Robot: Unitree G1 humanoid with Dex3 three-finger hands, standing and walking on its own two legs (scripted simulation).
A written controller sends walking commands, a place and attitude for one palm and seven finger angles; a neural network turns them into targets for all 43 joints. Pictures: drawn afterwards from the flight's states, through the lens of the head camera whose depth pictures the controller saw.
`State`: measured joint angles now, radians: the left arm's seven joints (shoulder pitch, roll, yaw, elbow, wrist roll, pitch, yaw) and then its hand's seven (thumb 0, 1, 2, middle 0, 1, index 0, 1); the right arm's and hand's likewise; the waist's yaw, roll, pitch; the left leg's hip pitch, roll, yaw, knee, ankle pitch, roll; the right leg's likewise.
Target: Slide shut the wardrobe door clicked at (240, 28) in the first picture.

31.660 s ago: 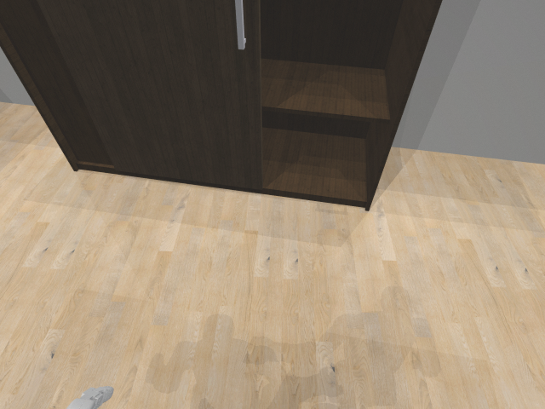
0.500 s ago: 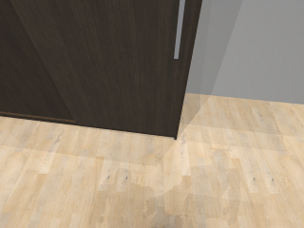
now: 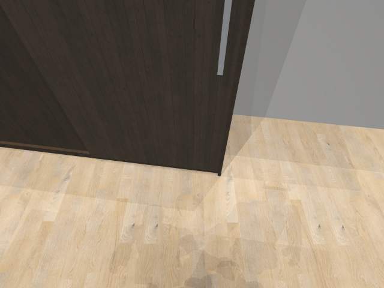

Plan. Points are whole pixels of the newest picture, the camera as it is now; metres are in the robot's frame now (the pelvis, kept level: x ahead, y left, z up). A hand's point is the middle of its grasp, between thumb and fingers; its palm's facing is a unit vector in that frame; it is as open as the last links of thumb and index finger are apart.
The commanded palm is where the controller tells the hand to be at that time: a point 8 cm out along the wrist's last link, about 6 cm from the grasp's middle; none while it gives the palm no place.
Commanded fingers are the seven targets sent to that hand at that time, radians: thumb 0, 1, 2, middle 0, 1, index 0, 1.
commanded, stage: look to check the result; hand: left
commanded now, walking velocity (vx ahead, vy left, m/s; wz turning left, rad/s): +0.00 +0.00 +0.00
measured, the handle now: (225, 22) +0.79 -0.06 +0.15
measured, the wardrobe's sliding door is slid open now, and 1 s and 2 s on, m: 0.00 0.00 0.00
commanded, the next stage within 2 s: stand and wait in 0.16 s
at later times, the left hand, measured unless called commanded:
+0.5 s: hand out of the picture +0.10 +0.22 -0.16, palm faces -0.03 -0.95 -0.31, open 7.4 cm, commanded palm none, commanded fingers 0.00 0.90 0.90 -0.20 -0.30 -0.20 -0.30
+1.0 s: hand out of the picture +0.10 +0.22 -0.15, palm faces -0.03 -0.94 -0.33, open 7.4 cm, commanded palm none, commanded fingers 0.00 0.90 0.90 -0.20 -0.30 -0.20 -0.30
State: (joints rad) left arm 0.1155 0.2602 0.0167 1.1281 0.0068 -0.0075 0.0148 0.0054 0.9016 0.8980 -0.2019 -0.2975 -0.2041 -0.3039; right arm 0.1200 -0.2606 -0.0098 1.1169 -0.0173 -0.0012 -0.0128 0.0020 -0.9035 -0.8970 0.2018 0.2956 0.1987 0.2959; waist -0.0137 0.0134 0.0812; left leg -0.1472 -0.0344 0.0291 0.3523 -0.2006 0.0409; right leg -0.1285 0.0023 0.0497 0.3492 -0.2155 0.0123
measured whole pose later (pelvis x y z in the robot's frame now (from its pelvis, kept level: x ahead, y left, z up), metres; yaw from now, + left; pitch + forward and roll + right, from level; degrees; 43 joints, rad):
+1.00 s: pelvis +0.01 -0.02 +0.00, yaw +0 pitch -1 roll +0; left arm 0.09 0.31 0.02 1.12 0.01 -0.01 0.00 0.01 0.90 0.90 -0.20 -0.30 -0.21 -0.30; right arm 0.10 -0.33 -0.01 1.12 -0.02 0.00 -0.01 0.00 -0.90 -0.90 0.20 0.30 0.20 0.30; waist -0.02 0.02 0.07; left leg -0.09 -0.01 0.03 0.30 -0.19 0.01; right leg -0.07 0.03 0.05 0.30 -0.20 -0.02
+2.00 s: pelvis +0.01 -0.02 +0.00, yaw -1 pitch -1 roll +0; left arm 0.07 0.32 0.01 1.12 0.01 -0.01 0.00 0.01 0.90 0.90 -0.20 -0.30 -0.21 -0.30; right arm 0.08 -0.33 -0.01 1.12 -0.01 0.00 -0.01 0.00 -0.90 -0.90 0.20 0.30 0.20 0.30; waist -0.02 0.01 0.08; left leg -0.08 -0.01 0.03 0.29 -0.19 0.01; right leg -0.07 0.03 0.05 0.29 -0.20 -0.01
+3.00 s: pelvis +0.00 -0.02 +0.00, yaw +0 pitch -2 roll +0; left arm 0.09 0.33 0.01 1.12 0.01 -0.01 0.00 0.01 0.90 0.90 -0.20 -0.30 -0.21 -0.30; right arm 0.09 -0.34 -0.01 1.13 -0.01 -0.01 -0.01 0.00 -0.90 -0.90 0.20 0.30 0.20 0.30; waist -0.02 0.01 0.08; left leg -0.08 -0.01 0.03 0.28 -0.17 0.01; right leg -0.06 0.03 0.05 0.28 -0.19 -0.01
